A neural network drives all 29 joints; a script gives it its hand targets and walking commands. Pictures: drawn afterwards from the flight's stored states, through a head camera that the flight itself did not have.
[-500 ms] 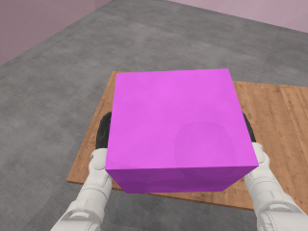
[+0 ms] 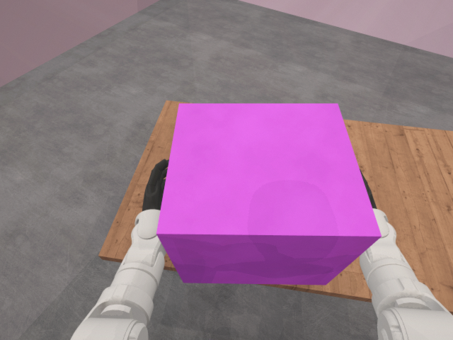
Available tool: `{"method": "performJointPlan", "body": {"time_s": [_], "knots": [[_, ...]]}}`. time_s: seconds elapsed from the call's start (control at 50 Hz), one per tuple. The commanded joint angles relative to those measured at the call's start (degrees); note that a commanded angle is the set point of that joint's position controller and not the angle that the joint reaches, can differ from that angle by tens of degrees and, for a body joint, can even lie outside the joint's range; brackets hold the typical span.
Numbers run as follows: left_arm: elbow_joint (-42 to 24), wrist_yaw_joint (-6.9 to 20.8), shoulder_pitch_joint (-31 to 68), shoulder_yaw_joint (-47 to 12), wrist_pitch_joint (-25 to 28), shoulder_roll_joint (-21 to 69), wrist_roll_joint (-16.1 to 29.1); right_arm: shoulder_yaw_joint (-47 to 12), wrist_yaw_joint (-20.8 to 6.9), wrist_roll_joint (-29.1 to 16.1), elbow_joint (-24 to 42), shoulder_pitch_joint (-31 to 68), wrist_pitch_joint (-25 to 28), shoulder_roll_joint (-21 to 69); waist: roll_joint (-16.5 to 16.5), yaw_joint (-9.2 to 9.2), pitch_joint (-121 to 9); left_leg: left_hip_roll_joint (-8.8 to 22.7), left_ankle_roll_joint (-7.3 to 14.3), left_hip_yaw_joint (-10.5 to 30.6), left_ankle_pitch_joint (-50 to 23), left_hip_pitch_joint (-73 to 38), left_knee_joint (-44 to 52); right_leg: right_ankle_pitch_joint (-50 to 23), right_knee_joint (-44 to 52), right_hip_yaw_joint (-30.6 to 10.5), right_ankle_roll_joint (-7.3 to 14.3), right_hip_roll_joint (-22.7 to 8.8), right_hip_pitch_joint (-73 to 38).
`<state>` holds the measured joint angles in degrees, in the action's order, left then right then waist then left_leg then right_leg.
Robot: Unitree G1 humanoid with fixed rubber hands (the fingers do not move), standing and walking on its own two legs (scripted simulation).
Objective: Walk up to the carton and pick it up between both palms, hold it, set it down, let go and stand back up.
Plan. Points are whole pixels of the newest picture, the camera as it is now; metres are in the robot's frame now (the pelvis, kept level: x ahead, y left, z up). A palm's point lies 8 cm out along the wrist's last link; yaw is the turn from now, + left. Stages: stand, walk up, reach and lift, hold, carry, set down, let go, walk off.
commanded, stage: reach and lift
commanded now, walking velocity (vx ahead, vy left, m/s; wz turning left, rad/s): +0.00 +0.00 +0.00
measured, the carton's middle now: (255, 198) +0.39 -0.03 +0.01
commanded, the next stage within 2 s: none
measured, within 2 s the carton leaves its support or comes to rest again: neither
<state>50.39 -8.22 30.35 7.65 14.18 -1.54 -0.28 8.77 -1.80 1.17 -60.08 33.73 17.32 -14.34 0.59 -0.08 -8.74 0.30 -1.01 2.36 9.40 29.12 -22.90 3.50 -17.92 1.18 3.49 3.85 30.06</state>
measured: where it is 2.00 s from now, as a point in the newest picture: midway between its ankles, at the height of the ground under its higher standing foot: outside the picture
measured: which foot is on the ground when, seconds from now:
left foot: down 0.00-1.00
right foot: down 0.00-1.00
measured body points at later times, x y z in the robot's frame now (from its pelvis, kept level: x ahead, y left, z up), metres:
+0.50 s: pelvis +0.02 +0.00 +0.01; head +0.03 +0.02 +0.46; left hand +0.39 +0.19 +0.08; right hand +0.40 -0.19 +0.08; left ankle +0.00 +0.13 -0.74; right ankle +0.04 -0.08 -0.74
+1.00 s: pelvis +0.02 +0.04 +0.01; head -0.01 +0.07 +0.45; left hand +0.38 +0.19 +0.13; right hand +0.37 -0.19 +0.14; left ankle +0.00 +0.13 -0.74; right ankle +0.04 -0.08 -0.74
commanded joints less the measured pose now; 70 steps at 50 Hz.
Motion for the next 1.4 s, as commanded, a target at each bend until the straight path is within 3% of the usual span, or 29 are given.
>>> {"method": "performJointPlan", "body": {"time_s": [0.0,0.14,0.18,0.28,0.32,0.38,0.44,0.5,0.58,0.6,0.62,0.64,0.7,0.8,0.86,0.88,0.9,0.92,0.94,0.96,0.98,1.04,1.06,1.12,1.2,1.26,1.32,1.34,1.38], "knots": [[-23.00,3.23,44.39,-29.81,1.59,40.40,1.38,-22.39,-8.12,-2.14,32.47,46.34,4.95,37.56,2.36,0.12,-54.10,-1.44,-0.38,-1.51,-12.97,-6.29,-1.46,-22.91,-5.12,-1.34,-3.60,-2.38,-32.06],[-25.96,5.40,39.02,-26.67,-8.10,35.91,1.57,-24.64,-6.60,-5.28,30.65,39.06,-5.83,34.59,3.58,-0.40,-32.51,-1.29,-0.25,-0.48,-5.01,-4.61,2.65,-12.27,-2.21,-1.76,-3.92,-2.77,-32.24],[-27.12,6.89,35.47,-22.70,-11.29,32.19,1.04,-26.26,-5.28,-6.45,30.75,34.93,-8.11,35.33,6.94,-0.74,-26.51,-2.59,0.77,-1.41,-5.06,-1.54,4.10,-17.46,-1.43,-3.87,-5.05,-4.92,-39.45],[-26.65,10.77,29.22,-18.99,-21.29,29.62,-3.48,-24.38,-3.44,-7.54,28.69,32.94,-14.30,34.66,4.86,-3.26,-19.23,-2.89,-0.35,-0.94,-5.77,-6.84,5.25,-18.28,-0.92,-4.51,-5.95,-6.15,-41.76],[-32.80,10.97,30.63,-20.85,-23.56,31.03,-2.73,-24.12,-3.50,-8.99,33.75,35.15,-14.33,34.83,1.41,-2.53,-22.42,-3.28,-1.16,-1.42,-9.01,-9.25,4.99,-19.58,-0.66,-2.87,-5.13,-5.26,-43.65],[-44.75,10.74,33.75,-26.92,-23.67,35.08,1.65,-29.11,-2.26,-12.25,48.89,39.39,-13.35,42.06,3.43,-2.37,-35.55,-4.17,-0.68,-1.70,-17.33,-11.65,2.25,-32.86,-3.47,-3.08,-5.88,-4.84,-49.44],[-52.73,8.94,36.40,-36.31,-24.37,38.88,5.36,-32.97,-1.63,-14.04,60.83,43.46,-13.87,45.11,-2.22,-3.43,-40.62,-4.62,-1.86,-0.54,-21.31,-11.96,0.63,-37.73,-5.33,-3.43,-4.70,-3.67,-47.65],[-57.78,7.08,35.84,-38.79,-26.91,39.27,6.60,-33.55,-2.22,-15.26,64.77,44.10,-16.82,41.80,-3.85,-3.06,-38.37,-3.32,-3.38,0.79,-23.32,-17.19,-0.35,-28.61,-3.73,-1.48,-3.81,-1.62,-41.32],[-50.20,9.46,32.83,-34.41,-33.66,33.48,4.03,-29.22,-1.93,-13.05,53.17,35.81,-23.20,35.10,-0.96,-6.38,-18.32,-2.15,-2.30,1.65,-11.72,-18.03,1.60,-14.30,-0.39,-0.48,-4.20,-2.32,-31.59],[-45.36,9.79,27.88,-29.19,-35.65,32.62,1.37,-28.05,-2.83,-13.53,52.10,36.16,-24.35,32.99,-0.32,-4.53,-13.42,-2.15,-1.70,2.16,-9.12,-16.16,3.45,-10.78,0.54,-0.34,-3.82,-2.41,-31.16],[-48.51,9.88,28.63,-30.95,-36.64,33.38,2.38,-26.71,-3.33,-12.99,48.25,33.64,-25.60,30.30,-0.38,-7.21,-13.46,-1.25,-2.24,3.31,-10.97,-19.67,3.45,-11.32,0.33,0.27,-3.98,-2.21,-29.01],[-40.53,11.43,27.05,-25.60,-38.65,31.23,-0.36,-23.52,-3.49,-12.06,43.03,34.68,-27.00,28.31,0.41,-6.58,-5.71,-1.37,-1.67,2.59,-4.96,-16.14,4.81,-5.95,2.10,-0.01,-3.29,-2.50,-29.08],[-38.32,13.66,26.12,-18.84,-41.55,29.51,-2.78,-21.04,-4.70,-12.52,39.50,35.82,-28.61,27.94,3.49,-5.14,-6.78,-1.28,-0.46,1.74,-3.72,-16.86,6.62,-4.55,1.76,-0.28,-3.36,-2.93,-31.78],[-48.16,11.17,33.81,-30.65,-40.48,38.56,4.18,-24.80,-6.40,-16.85,49.89,47.37,-25.88,31.21,-2.81,-5.00,-24.42,0.63,-4.31,3.90,-20.24,-29.59,1.19,-12.17,0.54,0.25,-2.46,-0.64,-26.93],[-51.45,8.61,36.50,-32.15,-39.67,39.52,4.99,-26.46,-6.56,-17.83,55.46,50.30,-25.10,35.01,-4.22,-4.30,-29.49,-0.07,-4.34,4.22,-22.56,-31.09,-0.75,-12.49,0.52,0.05,-2.68,-0.38,-25.42],[-53.99,8.35,36.78,-32.55,-38.90,38.92,6.60,-29.15,-6.40,-18.64,59.93,49.83,-25.38,37.77,-1.03,-3.19,-31.73,-0.41,-3.43,4.39,-23.87,-30.80,-1.26,-14.88,0.78,-0.49,-3.35,-0.73,-26.70],[-59.92,7.01,38.02,-37.12,-38.82,39.62,6.88,-29.12,-6.58,-18.96,58.61,46.30,-26.01,36.04,-6.29,-5.09,-31.47,0.51,-5.19,5.00,-27.66,-33.77,-1.76,-15.23,-0.08,-0.42,-3.13,-0.24,-24.36],[-58.97,6.52,39.45,-36.76,-38.90,39.49,7.55,-29.53,-6.75,-18.49,54.86,45.41,-26.67,35.84,-5.42,-4.98,-29.87,1.11,-5.69,5.03,-28.64,-34.24,-1.77,-14.64,-0.27,-0.44,-2.93,-0.53,-23.58],[-57.33,6.40,36.83,-35.54,-39.67,37.95,5.97,-29.15,-7.05,-18.90,54.42,45.23,-27.44,34.81,-6.02,-3.74,-26.45,1.38,-5.66,5.08,-26.65,-32.28,-1.33,-10.60,0.60,-0.43,-3.01,-0.17,-22.88],[-57.98,6.13,37.89,-37.88,-40.53,37.18,7.39,-27.72,-6.99,-18.76,53.91,44.05,-28.03,31.94,-7.61,-7.78,-25.19,1.89,-6.20,6.59,-26.29,-33.47,-1.60,-9.80,0.72,-0.48,-2.74,-1.11,-19.17],[-57.11,6.44,40.21,-36.44,-41.37,36.24,6.77,-27.82,-6.82,-19.80,53.51,46.71,-28.41,32.72,-4.92,-5.65,-22.91,1.44,-5.19,4.97,-20.20,-28.87,-0.35,-9.67,1.49,-0.76,-2.35,-1.42,-22.30],[-47.02,8.41,36.33,-28.74,-44.91,32.51,2.25,-22.49,-7.45,-17.66,44.48,43.73,-31.37,27.97,-4.12,-6.22,-6.86,1.41,-3.22,4.62,-7.98,-21.70,4.77,-1.74,1.85,-0.98,-2.67,-2.91,-19.62],[-44.51,9.91,37.72,-24.43,-45.77,30.05,1.32,-23.07,-6.99,-17.53,44.89,46.14,-32.36,30.57,1.90,-5.14,-7.23,0.49,-1.22,3.90,-3.76,-18.63,5.39,-4.58,2.28,-1.76,-3.14,-3.59,-25.81],[-40.20,12.63,34.44,-18.39,-47.17,27.55,-0.91,-20.99,-6.64,-16.95,40.44,45.33,-34.15,29.10,1.99,-4.11,-7.62,-0.40,-0.23,2.11,-1.63,-16.46,6.74,-4.05,1.96,-2.06,-3.21,-3.71,-29.16],[-47.00,12.03,41.83,-22.86,-45.74,31.32,2.47,-27.27,-5.90,-20.49,47.71,53.29,-32.94,35.44,0.37,-1.88,-25.05,-0.87,-0.44,1.92,-12.36,-23.21,3.88,-13.55,0.64,-2.23,-3.88,-2.74,-33.29],[-53.28,10.26,43.81,-28.73,-44.00,34.34,7.04,-30.39,-4.72,-21.63,58.00,55.16,-32.35,39.29,-1.72,-2.79,-38.60,-1.81,-1.89,3.22,-20.37,-27.55,0.23,-19.45,-0.41,-2.27,-4.10,-1.53,-31.81],[-54.08,9.34,48.41,-28.44,-43.45,35.30,6.87,-28.29,-4.58,-22.01,53.50,54.70,-33.65,39.57,-1.42,-2.41,-35.71,-0.45,-2.38,3.55,-18.99,-28.68,1.33,-15.10,-0.58,-1.41,-3.73,-0.44,-29.76],[-53.92,9.50,44.24,-31.10,-44.55,36.17,8.38,-27.69,-4.13,-22.07,54.35,50.47,-33.90,37.32,-0.96,-5.76,-34.74,-0.48,-3.35,4.32,-22.21,-30.86,0.12,-17.59,-0.21,-0.82,-3.78,-0.30,-29.37],[-52.79,9.73,44.79,-28.57,-45.19,33.97,6.39,-26.18,-4.00,-21.73,49.51,49.30,-35.14,35.55,-1.50,-5.66,-29.00,-1.01,-2.91,3.93,-17.18,-28.29,1.22,-13.78,0.97,-1.28,-3.62,-0.52,-29.60]]}}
